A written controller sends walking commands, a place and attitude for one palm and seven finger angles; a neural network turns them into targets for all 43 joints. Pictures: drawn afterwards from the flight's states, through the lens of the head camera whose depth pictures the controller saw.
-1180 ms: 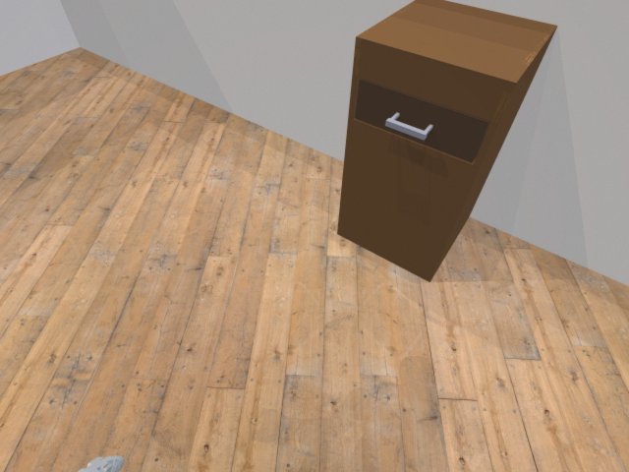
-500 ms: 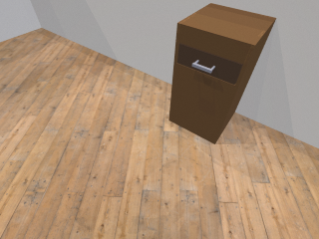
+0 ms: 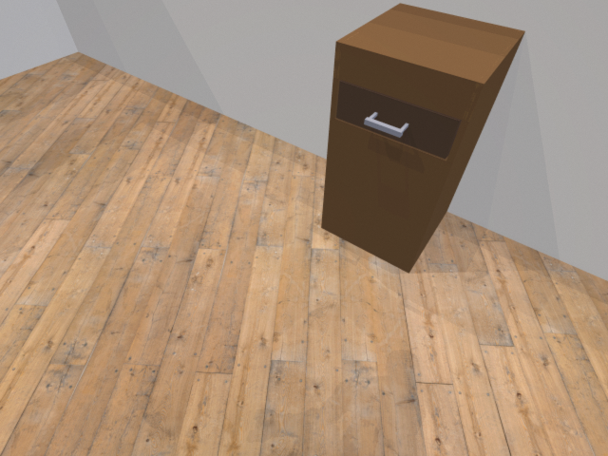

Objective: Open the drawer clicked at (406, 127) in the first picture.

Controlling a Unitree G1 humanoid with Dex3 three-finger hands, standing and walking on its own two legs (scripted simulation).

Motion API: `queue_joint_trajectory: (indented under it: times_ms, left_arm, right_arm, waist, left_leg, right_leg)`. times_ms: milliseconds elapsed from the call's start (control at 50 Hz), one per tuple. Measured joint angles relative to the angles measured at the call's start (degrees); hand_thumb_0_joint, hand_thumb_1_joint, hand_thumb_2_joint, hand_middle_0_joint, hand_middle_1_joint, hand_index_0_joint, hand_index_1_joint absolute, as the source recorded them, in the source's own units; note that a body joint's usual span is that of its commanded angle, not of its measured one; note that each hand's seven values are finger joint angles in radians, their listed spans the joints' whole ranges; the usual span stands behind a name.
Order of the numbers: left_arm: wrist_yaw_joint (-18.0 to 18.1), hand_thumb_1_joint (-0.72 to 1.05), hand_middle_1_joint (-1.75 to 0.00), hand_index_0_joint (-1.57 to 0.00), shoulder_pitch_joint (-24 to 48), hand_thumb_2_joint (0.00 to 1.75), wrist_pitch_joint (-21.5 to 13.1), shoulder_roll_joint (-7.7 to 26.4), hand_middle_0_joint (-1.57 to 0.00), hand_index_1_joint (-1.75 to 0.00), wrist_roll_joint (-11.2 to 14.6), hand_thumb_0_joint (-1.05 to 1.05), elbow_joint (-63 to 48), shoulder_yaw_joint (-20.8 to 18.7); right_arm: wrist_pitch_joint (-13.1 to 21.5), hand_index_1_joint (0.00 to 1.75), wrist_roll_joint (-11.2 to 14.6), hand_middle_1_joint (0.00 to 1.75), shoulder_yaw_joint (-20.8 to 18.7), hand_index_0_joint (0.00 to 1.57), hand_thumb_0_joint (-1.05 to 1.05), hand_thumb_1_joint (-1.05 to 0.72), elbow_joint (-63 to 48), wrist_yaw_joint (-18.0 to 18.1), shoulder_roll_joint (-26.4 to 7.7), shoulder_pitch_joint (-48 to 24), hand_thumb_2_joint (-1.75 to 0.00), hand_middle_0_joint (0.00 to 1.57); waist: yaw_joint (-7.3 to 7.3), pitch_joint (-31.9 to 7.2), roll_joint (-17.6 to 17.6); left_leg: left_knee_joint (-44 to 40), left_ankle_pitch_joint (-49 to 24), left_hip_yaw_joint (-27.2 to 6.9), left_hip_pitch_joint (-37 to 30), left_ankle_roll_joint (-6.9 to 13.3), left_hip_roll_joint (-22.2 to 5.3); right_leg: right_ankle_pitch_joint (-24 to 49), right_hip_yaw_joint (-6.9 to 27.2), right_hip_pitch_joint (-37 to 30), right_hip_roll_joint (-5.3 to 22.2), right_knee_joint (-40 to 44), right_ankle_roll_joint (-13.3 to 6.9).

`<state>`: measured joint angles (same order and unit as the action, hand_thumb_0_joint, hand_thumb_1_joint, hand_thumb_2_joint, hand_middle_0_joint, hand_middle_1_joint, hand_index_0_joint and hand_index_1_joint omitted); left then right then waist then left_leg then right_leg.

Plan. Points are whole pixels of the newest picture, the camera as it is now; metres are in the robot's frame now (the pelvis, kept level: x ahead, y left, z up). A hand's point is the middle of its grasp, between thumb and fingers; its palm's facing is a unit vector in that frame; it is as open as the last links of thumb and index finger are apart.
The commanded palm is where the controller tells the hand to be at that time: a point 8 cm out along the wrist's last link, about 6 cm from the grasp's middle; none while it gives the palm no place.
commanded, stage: look at it before walking up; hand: left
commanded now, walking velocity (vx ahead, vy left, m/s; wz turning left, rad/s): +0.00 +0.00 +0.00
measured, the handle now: (386, 124) +1.05 -0.19 -0.13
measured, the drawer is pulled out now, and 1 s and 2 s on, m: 0.00 0.00 0.00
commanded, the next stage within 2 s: walk to a spot facing it in 0.36 s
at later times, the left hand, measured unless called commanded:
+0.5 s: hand out of the picture +0.08 +0.25 -0.15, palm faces -0.03 -0.94 -0.34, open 7.4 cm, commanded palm none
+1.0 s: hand out of the picture +0.08 +0.26 -0.18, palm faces +0.20 -0.96 -0.17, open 7.4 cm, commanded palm none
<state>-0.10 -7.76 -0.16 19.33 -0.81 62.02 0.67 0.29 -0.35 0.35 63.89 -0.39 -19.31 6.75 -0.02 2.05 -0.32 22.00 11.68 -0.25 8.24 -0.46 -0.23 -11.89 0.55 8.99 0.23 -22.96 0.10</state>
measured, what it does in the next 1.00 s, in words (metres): walks ahead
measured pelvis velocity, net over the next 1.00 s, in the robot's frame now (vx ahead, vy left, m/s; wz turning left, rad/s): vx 0.11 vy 0.07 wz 0.20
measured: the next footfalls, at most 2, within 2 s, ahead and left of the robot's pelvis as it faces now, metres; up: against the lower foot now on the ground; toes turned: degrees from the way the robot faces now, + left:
right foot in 1.30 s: +0.39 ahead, -0.01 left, +0.00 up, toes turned +2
left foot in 1.76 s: +0.35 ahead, +0.21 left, +0.00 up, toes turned -4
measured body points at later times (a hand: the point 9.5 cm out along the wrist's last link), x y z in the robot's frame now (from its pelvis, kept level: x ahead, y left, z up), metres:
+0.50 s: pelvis +0.01 +0.00 +0.00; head +0.01 +0.00 +0.45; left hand +0.08 +0.29 -0.13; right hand +0.09 -0.30 -0.13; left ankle +0.00 +0.13 -0.74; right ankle +0.01 -0.12 -0.74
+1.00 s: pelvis +0.11 +0.07 +0.00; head +0.11 +0.09 +0.45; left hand +0.07 +0.31 -0.17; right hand +0.09 -0.15 -0.15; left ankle +0.06 +0.13 -0.74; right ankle +0.14 -0.07 -0.66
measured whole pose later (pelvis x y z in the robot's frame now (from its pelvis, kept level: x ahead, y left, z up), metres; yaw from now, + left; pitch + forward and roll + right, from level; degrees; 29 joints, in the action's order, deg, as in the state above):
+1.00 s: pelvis +0.11 +0.07 +0.00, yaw +11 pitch -1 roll +0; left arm -0.8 -16.7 0.2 12.0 -1.9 60.9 -2.3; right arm 3.1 -0.5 -0.4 63.3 0.5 -6.7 23.8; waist 0.7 1.6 -2.5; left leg 22.6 15.0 4.9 7.1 4.3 2.2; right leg -15.6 -3.5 30.0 6.0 -62.9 1.9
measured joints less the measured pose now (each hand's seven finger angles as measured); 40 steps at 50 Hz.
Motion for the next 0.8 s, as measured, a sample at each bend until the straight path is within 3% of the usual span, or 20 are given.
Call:
queue_joint_trajectory:
  times_ms: [500, 600, 700, 760, 800]
  left_arm:
    - [0.1, 0.91, -0.3, -0.21, 0.1, 0.9, -0.2, 0.4, -0.2, -0.29, 0.1, 0.01, 0.2, -0.1]
    - [0.3, 0.91, -0.3, -0.21, -1.6, 0.9, 0.8, -1.5, -0.2, -0.29, -0.3, 0.01, -0.9, -0.5]
    - [0.0, 0.91, -0.3, -0.21, -6.0, 0.9, -0.3, -4.0, -0.2, -0.29, -0.8, 0.01, -2.7, -1.4]
    - [-0.1, 0.91, -0.3, -0.21, -8.7, 0.9, -0.5, -4.6, -0.2, -0.29, -0.9, 0.01, -2.3, -1.8]
    - [-0.3, 0.9, -0.3, -0.21, -10.3, 0.9, 0.1, -5.0, -0.2, -0.3, -0.6, 0.01, -1.9, -2.1]
  right_arm:
    - [-0.1, 0.3, 0.0, 0.3, 0.1, 0.2, 0.01, -0.9, -0.2, 0.2, -0.3, -0.8, -0.9, 0.2]
    - [-1.3, 0.3, -0.6, 0.3, 0.1, 0.2, 0.01, -0.9, -0.8, 0.1, 1.0, 2.0, -0.9, 0.2]
    - [-2.3, 0.3, -0.5, 0.3, -0.6, 0.2, 0.01, -0.9, -1.8, -1.0, 3.7, 7.1, -0.9, 0.2]
    - [-1.7, 0.3, -0.4, 0.3, -0.9, 0.2, 0.01, -0.9, -2.9, -1.7, 5.6, 9.3, -0.9, 0.2]
    - [-0.5, 0.3, -0.6, 0.3, -1.3, 0.2, 0.01, -0.9, -4.0, -1.7, 6.2, 10.8, -0.9, 0.2]
  waist:
    - [-0.14, 0.2, 0.2]
    - [0.2, -1.6, 0.7]
    - [0.12, -1.9, -0.4]
    - [0.42, -1.1, -1.8]
    - [0.77, -0.8, -2.0]
  left_leg:
    - [-1.1, 0.0, -0.2, -1.1, -0.3, -0.3]
    - [5.1, 5.0, -1.3, 2.0, 0.1, -0.4]
    - [21.0, 14.0, 2.1, 9.5, 0.8, -1.4]
    - [17.3, 11.5, 5.0, 9.8, 0.7, -2.2]
    - [13.1, 6.4, 6.0, 8.9, 1.4, -1.9]
  right_leg:
    - [0.0, -0.2, -1.1, -0.3, 1.2, -0.3]
    - [-2.3, -1.7, -0.4, -0.2, -1.3, -0.2]
    - [-4.6, -5.1, -2.3, 1.6, -1.5, 0.2]
    - [-7.1, -7.1, -3.7, 3.7, -3.3, 1.8]
    - [-11.3, -7.9, -1.9, 5.3, -10.0, 2.0]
